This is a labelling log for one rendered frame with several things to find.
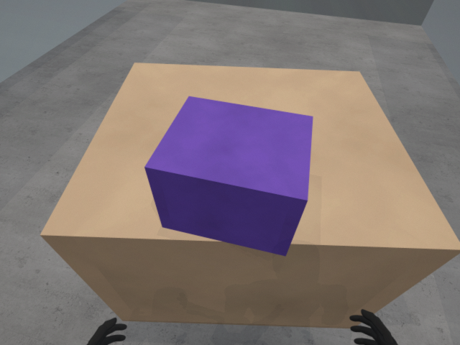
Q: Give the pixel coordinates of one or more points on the pedestal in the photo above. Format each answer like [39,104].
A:
[370,230]

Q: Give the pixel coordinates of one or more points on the robot left hand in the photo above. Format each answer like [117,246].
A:
[108,327]

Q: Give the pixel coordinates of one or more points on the carton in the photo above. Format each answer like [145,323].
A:
[234,173]

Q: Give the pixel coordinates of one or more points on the robot right hand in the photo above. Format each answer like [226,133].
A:
[378,331]

